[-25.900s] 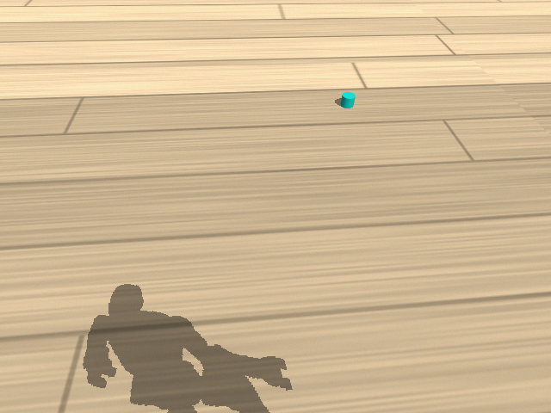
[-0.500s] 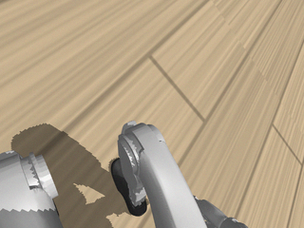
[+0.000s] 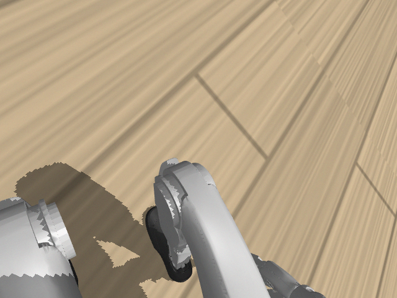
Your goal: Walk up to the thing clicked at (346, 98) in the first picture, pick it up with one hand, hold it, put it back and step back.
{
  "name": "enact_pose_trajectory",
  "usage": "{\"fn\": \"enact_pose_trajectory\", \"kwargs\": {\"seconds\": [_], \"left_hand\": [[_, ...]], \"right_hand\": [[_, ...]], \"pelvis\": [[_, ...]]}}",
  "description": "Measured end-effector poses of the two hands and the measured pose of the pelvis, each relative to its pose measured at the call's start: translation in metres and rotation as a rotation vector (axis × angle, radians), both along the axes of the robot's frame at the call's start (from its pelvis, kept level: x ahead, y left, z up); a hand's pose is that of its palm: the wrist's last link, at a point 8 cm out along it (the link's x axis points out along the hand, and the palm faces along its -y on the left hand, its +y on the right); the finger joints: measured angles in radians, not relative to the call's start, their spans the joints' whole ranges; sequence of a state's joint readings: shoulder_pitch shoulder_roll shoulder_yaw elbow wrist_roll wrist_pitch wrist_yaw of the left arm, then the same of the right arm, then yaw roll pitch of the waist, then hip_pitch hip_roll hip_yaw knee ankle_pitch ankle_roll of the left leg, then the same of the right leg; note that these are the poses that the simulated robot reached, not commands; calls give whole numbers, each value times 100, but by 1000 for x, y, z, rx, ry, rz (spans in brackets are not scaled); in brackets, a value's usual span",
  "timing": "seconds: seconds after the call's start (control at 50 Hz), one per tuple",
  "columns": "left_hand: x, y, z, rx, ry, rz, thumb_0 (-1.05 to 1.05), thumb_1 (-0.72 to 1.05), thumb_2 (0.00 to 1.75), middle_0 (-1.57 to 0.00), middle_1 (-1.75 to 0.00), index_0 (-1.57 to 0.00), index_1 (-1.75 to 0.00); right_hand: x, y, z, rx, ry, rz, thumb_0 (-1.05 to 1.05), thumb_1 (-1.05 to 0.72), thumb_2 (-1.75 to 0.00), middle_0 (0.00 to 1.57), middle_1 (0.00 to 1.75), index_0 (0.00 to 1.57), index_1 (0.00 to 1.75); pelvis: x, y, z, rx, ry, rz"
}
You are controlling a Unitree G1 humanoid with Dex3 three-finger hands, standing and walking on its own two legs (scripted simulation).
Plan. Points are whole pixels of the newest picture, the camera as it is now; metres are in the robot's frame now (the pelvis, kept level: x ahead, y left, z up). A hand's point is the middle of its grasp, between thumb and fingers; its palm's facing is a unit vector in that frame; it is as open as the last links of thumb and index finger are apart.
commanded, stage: close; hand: left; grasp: from above
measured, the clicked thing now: out of the picture +0.43 +0.32 -0.27
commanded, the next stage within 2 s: settle in 0.38 s
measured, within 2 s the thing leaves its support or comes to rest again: leaves its support in 0.90 s
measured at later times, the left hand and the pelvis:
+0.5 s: hand out of the picture +0.41 +0.32 -0.24, palm faces -0.41 -0.16 -0.90, open 11.1 cm; pelvis +0.00 +0.00 +0.00, yaw +0 degrees
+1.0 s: hand out of the picture +0.41 +0.32 -0.21, palm faces -0.37 -0.15 -0.92, open 10.9 cm; pelvis +0.01 +0.00 +0.00, yaw +2 degrees
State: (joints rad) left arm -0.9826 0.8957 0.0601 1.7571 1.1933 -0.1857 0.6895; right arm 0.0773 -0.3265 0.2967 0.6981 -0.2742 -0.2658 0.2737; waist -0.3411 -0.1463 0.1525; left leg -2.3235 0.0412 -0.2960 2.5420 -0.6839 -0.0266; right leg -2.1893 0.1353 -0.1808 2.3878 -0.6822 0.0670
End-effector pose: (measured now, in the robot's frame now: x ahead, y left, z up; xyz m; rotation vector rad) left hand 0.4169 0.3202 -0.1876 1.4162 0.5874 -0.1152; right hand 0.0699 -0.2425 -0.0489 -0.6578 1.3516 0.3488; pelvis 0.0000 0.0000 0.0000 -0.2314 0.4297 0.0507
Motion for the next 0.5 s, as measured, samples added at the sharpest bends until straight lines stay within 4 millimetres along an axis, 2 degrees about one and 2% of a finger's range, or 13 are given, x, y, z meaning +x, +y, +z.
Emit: {"fn": "enact_pose_trajectory", "kwargs": {"seconds": [0.5], "left_hand": [[1, 0, 4, 9, -2, -5, 0, -15, 75, -52, -83, -47, -83]], "right_hand": [[3, 2, 0, 0, 2, 12, 0, -91, -90, 20, 30, 20, 30]], "pelvis": [[1, -1, 3, 4, 7, 1]]}}
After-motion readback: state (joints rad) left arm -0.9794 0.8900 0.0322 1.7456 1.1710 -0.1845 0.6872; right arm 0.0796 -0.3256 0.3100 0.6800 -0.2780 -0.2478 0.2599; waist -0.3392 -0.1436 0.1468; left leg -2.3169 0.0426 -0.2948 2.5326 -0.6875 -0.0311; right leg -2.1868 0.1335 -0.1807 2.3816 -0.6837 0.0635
